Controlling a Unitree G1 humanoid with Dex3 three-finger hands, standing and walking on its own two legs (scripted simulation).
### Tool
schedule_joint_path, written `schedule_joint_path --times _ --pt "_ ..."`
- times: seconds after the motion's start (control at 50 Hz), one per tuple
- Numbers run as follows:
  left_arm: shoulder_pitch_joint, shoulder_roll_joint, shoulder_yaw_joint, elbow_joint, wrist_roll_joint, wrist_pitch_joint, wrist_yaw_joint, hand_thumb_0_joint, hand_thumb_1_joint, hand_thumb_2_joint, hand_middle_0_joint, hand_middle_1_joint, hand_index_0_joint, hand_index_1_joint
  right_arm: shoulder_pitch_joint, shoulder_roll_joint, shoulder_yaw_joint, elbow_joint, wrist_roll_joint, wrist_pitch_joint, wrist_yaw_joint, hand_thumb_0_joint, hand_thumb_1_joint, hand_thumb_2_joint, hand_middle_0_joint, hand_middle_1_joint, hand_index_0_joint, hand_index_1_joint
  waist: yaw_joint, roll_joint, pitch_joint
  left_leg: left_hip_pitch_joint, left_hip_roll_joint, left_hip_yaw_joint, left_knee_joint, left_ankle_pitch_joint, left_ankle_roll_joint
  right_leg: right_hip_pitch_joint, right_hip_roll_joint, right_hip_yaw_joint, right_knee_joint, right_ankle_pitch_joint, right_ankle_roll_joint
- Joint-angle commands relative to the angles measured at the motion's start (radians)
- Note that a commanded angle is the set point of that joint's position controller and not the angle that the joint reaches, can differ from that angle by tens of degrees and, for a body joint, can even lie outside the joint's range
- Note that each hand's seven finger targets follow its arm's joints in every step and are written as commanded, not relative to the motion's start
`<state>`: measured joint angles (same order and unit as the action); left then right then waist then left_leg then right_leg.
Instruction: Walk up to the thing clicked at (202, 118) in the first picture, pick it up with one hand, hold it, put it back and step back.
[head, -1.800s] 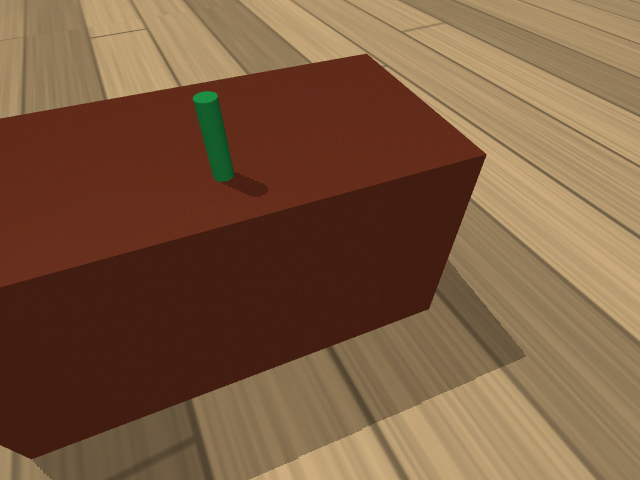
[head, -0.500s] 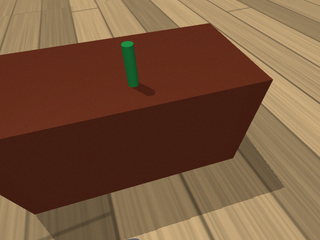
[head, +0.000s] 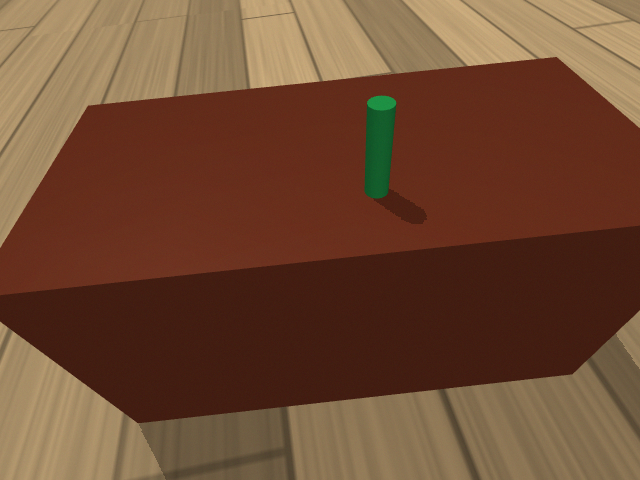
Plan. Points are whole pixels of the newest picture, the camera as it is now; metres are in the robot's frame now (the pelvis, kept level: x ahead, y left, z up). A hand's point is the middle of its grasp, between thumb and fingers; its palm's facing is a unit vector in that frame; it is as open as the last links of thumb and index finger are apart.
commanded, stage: walk up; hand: right
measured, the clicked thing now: (378, 151) +0.65 -0.11 +0.05
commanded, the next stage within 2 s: stand in 1.68 s
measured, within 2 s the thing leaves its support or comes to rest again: neither
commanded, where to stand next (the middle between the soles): +0.17 +0.07 m, yaw +4 degrees
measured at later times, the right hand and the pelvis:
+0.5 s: hand (425, 399) +0.26 -0.14 -0.12, palm faces -0.16 +0.91 -0.39, open 7.4 cm; pelvis +0.10 +0.10 +0.00, yaw +6 degrees
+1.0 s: hand (452, 434) +0.21 -0.17 -0.13, palm faces -0.11 +0.91 -0.39, open 7.4 cm; pelvis +0.10 +0.09 +0.01, yaw +5 degrees
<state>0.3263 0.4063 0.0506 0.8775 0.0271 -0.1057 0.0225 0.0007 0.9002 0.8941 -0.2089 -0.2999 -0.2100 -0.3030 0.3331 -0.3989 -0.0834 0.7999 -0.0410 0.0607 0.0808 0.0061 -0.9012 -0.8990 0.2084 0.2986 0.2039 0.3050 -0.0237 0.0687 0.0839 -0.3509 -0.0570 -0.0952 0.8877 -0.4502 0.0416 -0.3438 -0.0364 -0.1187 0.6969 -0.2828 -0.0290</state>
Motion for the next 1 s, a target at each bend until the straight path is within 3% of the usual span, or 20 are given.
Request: schedule_joint_path --times 0.0,0.06,0.18,0.22,0.26,0.28,0.3,0.32,0.34,0.36,0.42,0.56,0.62,0.64,0.66,0.68,0.72,0.76,0.88,0.98 --pt "0.030 0.356 0.107 -0.086 -0.003 -0.022 0.046 0.000 0.900 0.900 -0.200 -0.300 -0.200 -0.300 -0.015 -0.237 -0.072 -0.089 0.000 -0.019 -0.012 0.000 -0.900 -0.900 0.200 0.300 0.200 0.300 0.037 -0.115 0.089 -0.386 0.088 -0.136 0.296 0.020 -0.031 0.149 -0.420 0.583 -0.489 -0.378 -0.217" --pt "0.055 0.294 0.094 -0.081 -0.001 -0.033 0.034 0.000 0.900 0.900 -0.200 -0.300 -0.200 -0.300 0.014 -0.221 -0.072 -0.056 0.001 -0.033 0.000 0.000 -0.900 -0.900 0.200 0.300 0.200 0.300 0.039 -0.186 0.040 -0.276 0.088 -0.073 0.235 0.096 -0.052 0.139 -0.302 0.298 -0.420 0.006 -0.165" --pt "0.074 0.306 0.091 -0.103 0.006 -0.019 0.016 0.000 0.900 0.900 -0.200 -0.300 -0.200 -0.300 -0.115 -0.153 -0.050 -0.103 0.016 -0.045 0.006 0.000 -0.900 -0.900 0.200 0.300 0.200 0.300 0.064 -0.268 -0.018 -0.113 0.108 0.081 -0.087 0.126 -0.044 0.155 -0.250 0.049 -0.243 0.458 -0.160" --pt "0.047 0.299 0.079 -0.120 0.000 -0.003 0.011 0.000 0.900 0.900 -0.200 -0.300 -0.200 -0.300 -0.114 -0.156 -0.052 -0.081 0.028 -0.053 -0.004 0.000 -0.900 -0.900 0.200 0.300 0.200 0.300 0.052 -0.269 -0.051 -0.012 0.077 0.148 -0.177 0.179 -0.031 0.127 -0.238 0.022 -0.170 0.513 -0.143" --pt "0.027 0.268 0.062 -0.128 -0.010 0.015 0.007 0.000 0.900 0.900 -0.200 -0.300 -0.200 -0.300 -0.009 -0.181 -0.064 -0.024 0.028 -0.068 -0.023 0.000 -0.900 -0.900 0.200 0.300 0.200 0.300 -0.013 -0.144 -0.122 0.195 0.036 0.177 -0.310 0.337 -0.004 0.048 -0.203 -0.021 0.058 0.392 -0.098" --pt "0.088 0.198 0.037 -0.131 -0.011 0.024 0.005 0.000 0.900 0.900 -0.200 -0.300 -0.200 -0.300 0.063 -0.250 -0.083 -0.001 0.020 -0.075 -0.037 0.000 -0.900 -0.900 0.200 0.300 0.200 0.300 -0.045 0.036 -0.174 0.319 0.071 0.069 -0.344 0.318 0.035 -0.054 -0.168 -0.015 0.265 0.202 -0.053" --pt "0.129 0.121 0.015 -0.146 -0.017 0.032 0.003 0.000 0.900 0.900 -0.200 -0.300 -0.200 -0.300 0.064 -0.333 -0.094 -0.030 0.012 -0.082 -0.053 0.000 -0.900 -0.900 0.200 0.300 0.200 0.300 -0.024 0.278 -0.177 0.351 0.322 -0.323 -0.435 0.396 0.113 -0.232 -0.055 0.015 0.426 -0.281 0.000" --pt "0.110 0.217 0.034 -0.127 -0.026 0.052 0.016 0.000 0.900 0.900 -0.200 -0.300 -0.200 -0.300 0.023 -0.380 -0.100 -0.058 0.048 -0.082 -0.056 0.000 -0.900 -0.900 0.200 0.300 0.200 0.300 -0.031 0.174 -0.238 0.275 0.440 -0.527 -0.520 0.271 0.236 -0.209 -0.034 0.108 0.475 -0.347 -0.012" --pt "0.052 0.262 0.041 -0.108 -0.021 0.062 0.018 0.000 0.900 0.900 -0.200 -0.300 -0.200 -0.300 -0.011 -0.354 -0.100 -0.056 0.055 -0.078 -0.060 0.000 -0.900 -0.900 0.200 0.300 0.200 0.300 -0.026 0.062 -0.163 0.191 0.411 -0.474 -0.531 0.194 0.236 -0.215 -0.055 0.161 0.532 -0.316 -0.014" --pt "0.065 0.247 0.043 -0.091 -0.027 0.065 0.016 0.000 0.900 0.900 -0.200 -0.300 -0.200 -0.300 -0.058 -0.307 -0.078 -0.066 0.052 -0.082 -0.069 0.000 -0.900 -0.900 0.200 0.300 0.200 0.300 0.006 0.019 -0.116 0.170 0.366 -0.360 -0.485 0.245 0.208 -0.230 -0.067 0.177 0.522 -0.268 -0.017" --pt "0.130 0.219 0.042 -0.014 -0.028 0.067 0.006 0.000 0.900 0.900 -0.200 -0.300 -0.200 -0.300 -0.140 -0.266 -0.041 -0.056 0.042 -0.101 -0.082 0.000 -0.900 -0.900 0.200 0.300 0.200 0.300 0.049 0.092 -0.072 0.026 0.314 -0.199 -0.426 0.399 0.177 -0.118 -0.098 0.151 0.342 -0.195 -0.012" --pt "0.050 0.200 0.054 -0.012 -0.010 0.098 -0.008 0.000 0.900 0.900 -0.200 -0.300 -0.200 -0.300 -0.172 -0.270 -0.030 -0.061 0.036 -0.100 -0.103 0.000 -0.900 -0.900 0.200 0.300 0.200 0.300 0.040 0.106 -0.121 -0.007 0.333 -0.196 -0.388 0.450 0.182 0.001 -0.028 0.109 0.181 -0.176 -0.009" --pt "0.036 0.193 0.057 -0.006 0.001 0.086 -0.012 0.000 0.900 0.900 -0.200 -0.300 -0.200 -0.300 -0.207 -0.245 -0.013 -0.058 0.042 -0.093 -0.106 0.000 -0.900 -0.900 0.200 0.300 0.200 0.300 0.071 0.048 -0.140 -0.047 0.282 -0.128 -0.278 0.410 0.115 0.137 -0.010 0.113 -0.106 -0.031 -0.030" --pt "0.012 0.238 0.069 -0.014 0.012 0.077 -0.009 0.000 0.900 0.900 -0.200 -0.300 -0.200 -0.300 -0.188 -0.202 0.001 -0.052 0.051 -0.092 -0.106 0.000 -0.900 -0.900 0.200 0.300 0.200 0.300 0.067 -0.068 -0.137 -0.101 0.227 -0.085 -0.200 0.359 0.057 0.172 -0.101 0.261 -0.187 0.061 -0.065" --pt "-0.064 0.289 0.074 -0.036 0.005 0.073 -0.014 0.000 0.900 0.900 -0.200 -0.300 -0.200 -0.300 -0.201 -0.174 0.007 -0.045 0.057 -0.093 -0.107 0.000 -0.900 -0.900 0.200 0.300 0.200 0.300 0.040 -0.191 -0.122 -0.071 0.079 0.039 -0.096 0.184 -0.003 0.075 -0.225 0.425 -0.231 0.127 -0.164" --pt "-0.139 0.272 0.063 -0.049 -0.004 0.075 -0.021 0.000 0.900 0.900 -0.200 -0.300 -0.200 -0.300 -0.178 -0.179 0.002 -0.005 0.053 -0.091 -0.114 0.000 -0.900 -0.900 0.200 0.300 0.200 0.300 0.014 -0.192 -0.109 0.047 0.069 0.086 -0.094 0.039 -0.015 -0.021 -0.280 0.439 -0.216 0.177 -0.207" --pt "-0.164 0.225 0.039 -0.044 -0.010 0.080 -0.022 0.000 0.900 0.900 -0.200 -0.300 -0.200 -0.300 -0.169 -0.204 -0.004 0.030 0.048 -0.102 -0.107 0.000 -0.900 -0.900 0.200 0.300 0.200 0.300 -0.001 -0.108 -0.104 0.108 0.094 0.043 -0.219 0.184 0.007 -0.042 -0.185 0.295 -0.157 0.210 -0.121" --pt "-0.132 0.208 0.035 -0.027 -0.007 0.088 -0.023 0.000 0.900 0.900 -0.200 -0.300 -0.200 -0.300 -0.205 -0.223 -0.002 0.037 0.040 -0.111 -0.101 0.000 -0.900 -0.900 0.200 0.300 0.200 0.300 0.033 -0.124 -0.120 0.074 0.178 -0.069 -0.290 0.251 0.060 0.004 -0.092 0.222 -0.112 0.108 -0.053" --pt "-0.196 0.210 0.028 0.001 -0.015 0.092 -0.028 0.000 0.900 0.900 -0.200 -0.300 -0.200 -0.300 -0.223 -0.204 0.019 0.102 0.037 -0.110 -0.097 0.000 -0.900 -0.900 0.200 0.300 0.200 0.300 0.031 -0.096 -0.100 0.048 0.134 -0.015 -0.338 0.213 0.022 0.062 -0.119 0.254 -0.199 0.053 -0.073" --pt "-0.224 0.192 0.020 0.042 -0.022 0.100 -0.035 0.000 0.900 0.900 -0.200 -0.300 -0.200 -0.300 -0.233 -0.209 0.033 0.145 0.031 -0.117 -0.094 0.000 -0.900 -0.900 0.200 0.300 0.200 0.300 0.040 -0.055 -0.105 0.037 0.183 -0.069 -0.457 0.189 0.025 0.133 -0.080 0.207 -0.208 0.008 -0.048"
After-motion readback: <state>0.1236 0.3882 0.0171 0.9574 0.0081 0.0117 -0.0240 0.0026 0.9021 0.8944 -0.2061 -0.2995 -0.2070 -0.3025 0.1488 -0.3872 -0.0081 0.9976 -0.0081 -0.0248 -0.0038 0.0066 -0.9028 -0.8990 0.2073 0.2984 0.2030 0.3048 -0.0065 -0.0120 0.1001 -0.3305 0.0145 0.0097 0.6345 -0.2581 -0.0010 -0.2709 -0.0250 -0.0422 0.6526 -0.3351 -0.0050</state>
